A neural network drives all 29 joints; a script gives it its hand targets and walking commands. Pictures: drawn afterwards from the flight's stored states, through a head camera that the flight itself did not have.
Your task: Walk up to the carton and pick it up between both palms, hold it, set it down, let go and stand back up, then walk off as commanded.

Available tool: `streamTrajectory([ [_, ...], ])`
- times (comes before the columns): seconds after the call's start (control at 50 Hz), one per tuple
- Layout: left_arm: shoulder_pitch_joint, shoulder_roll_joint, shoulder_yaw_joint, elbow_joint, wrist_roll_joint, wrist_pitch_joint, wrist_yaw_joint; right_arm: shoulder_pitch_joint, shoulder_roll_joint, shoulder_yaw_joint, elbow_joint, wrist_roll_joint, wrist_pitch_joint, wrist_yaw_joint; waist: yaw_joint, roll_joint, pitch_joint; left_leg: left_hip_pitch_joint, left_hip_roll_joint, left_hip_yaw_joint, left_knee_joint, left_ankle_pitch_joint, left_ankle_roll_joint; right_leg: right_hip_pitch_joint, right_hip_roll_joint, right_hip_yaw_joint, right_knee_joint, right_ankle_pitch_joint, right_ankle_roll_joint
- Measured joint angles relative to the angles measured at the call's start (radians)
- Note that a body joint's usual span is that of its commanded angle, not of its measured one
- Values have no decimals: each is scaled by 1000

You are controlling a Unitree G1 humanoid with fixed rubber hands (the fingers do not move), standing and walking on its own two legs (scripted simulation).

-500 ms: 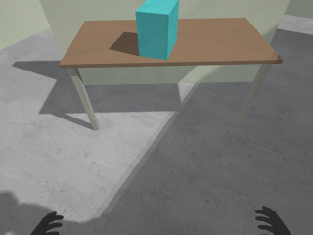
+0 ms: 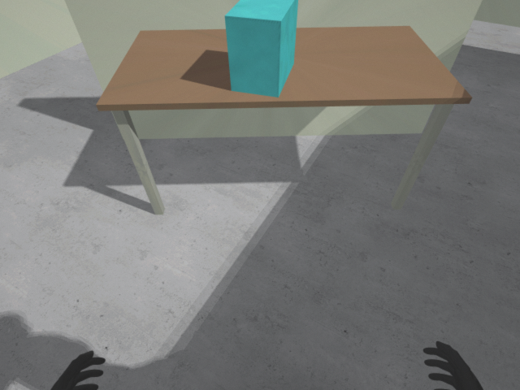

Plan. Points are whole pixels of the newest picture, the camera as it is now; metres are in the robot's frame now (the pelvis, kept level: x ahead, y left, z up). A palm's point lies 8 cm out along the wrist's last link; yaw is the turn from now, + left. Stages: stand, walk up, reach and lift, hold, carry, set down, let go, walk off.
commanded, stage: stand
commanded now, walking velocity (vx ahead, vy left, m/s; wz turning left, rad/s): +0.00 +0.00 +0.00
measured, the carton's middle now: (264, 43) +1.19 -0.03 +0.01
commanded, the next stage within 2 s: none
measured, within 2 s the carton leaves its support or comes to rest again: neither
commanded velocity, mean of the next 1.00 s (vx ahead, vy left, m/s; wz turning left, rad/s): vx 0.00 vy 0.00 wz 0.00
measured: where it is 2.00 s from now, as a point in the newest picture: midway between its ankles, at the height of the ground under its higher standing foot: outside the picture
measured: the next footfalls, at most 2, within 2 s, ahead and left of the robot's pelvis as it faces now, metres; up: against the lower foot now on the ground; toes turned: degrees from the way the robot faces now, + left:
none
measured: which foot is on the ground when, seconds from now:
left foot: down 0.00-1.00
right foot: down 0.00-1.00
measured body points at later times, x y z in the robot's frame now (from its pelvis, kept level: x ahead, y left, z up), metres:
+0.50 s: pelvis +0.00 +0.00 +0.00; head +0.00 -0.01 +0.45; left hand +0.13 +0.31 -0.07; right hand +0.13 -0.30 -0.08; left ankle +0.01 +0.13 -0.73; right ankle +0.06 -0.14 -0.73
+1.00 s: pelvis +0.00 +0.00 +0.00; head +0.00 +0.00 +0.45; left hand +0.14 +0.31 -0.08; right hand +0.14 -0.31 -0.08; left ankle +0.01 +0.13 -0.73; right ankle +0.06 -0.14 -0.73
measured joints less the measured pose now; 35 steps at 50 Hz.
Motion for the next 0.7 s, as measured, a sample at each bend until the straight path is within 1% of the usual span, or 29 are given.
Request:
streamTrajectory([
  [0.7,0,0,0,0,0,0,0,0,0,0,0,0,0,0,0,-10,0,0,0,0,-2,0,0,0,0,0,-3,0,0],
])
